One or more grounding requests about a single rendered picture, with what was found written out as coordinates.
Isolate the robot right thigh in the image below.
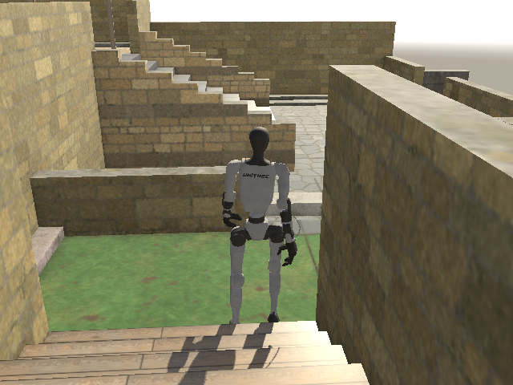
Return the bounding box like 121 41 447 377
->
268 222 284 274

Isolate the robot left forearm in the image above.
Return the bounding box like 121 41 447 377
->
222 191 233 218

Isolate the robot left hand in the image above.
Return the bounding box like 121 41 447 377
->
223 213 242 228

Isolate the left robot upper arm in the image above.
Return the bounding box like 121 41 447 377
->
224 160 242 202

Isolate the robot right forearm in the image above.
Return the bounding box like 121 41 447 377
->
280 198 295 243

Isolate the humanoid robot torso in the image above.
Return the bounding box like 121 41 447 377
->
239 157 276 241

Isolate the robot right hand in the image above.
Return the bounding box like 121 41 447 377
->
277 241 297 266

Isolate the right robot upper arm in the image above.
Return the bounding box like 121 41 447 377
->
274 162 290 209

